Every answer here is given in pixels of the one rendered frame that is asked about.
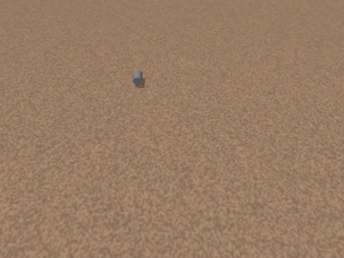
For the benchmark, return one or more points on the bottle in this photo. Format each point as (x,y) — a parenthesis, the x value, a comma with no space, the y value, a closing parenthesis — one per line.
(137,77)

